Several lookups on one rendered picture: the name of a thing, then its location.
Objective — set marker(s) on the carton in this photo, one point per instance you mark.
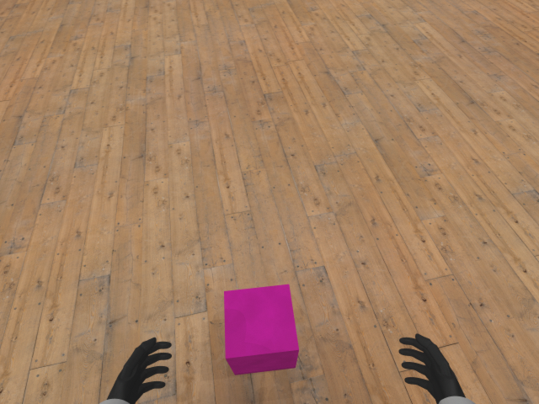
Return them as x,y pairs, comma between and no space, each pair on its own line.
260,329

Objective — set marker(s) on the robot left hand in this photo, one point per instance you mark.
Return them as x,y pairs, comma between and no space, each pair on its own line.
128,385

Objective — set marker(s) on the robot right hand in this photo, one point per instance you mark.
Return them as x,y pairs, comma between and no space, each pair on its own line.
442,381

